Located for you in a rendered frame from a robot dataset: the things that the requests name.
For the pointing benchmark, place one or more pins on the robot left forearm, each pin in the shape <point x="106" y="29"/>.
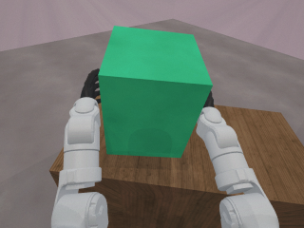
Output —
<point x="81" y="147"/>

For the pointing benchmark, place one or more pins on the right robot hand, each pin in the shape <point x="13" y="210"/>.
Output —
<point x="210" y="101"/>

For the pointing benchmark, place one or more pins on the robot right forearm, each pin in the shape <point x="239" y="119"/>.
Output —
<point x="233" y="174"/>

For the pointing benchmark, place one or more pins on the carton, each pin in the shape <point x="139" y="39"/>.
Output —
<point x="153" y="86"/>

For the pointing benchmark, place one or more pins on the pedestal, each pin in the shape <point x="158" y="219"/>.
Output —
<point x="165" y="192"/>

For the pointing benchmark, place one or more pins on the left robot upper arm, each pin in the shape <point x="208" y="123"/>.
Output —
<point x="80" y="210"/>

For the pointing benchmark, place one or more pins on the left robot hand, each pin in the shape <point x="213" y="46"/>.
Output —
<point x="89" y="88"/>

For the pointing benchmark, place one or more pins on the right robot upper arm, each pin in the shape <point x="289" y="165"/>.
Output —
<point x="247" y="211"/>

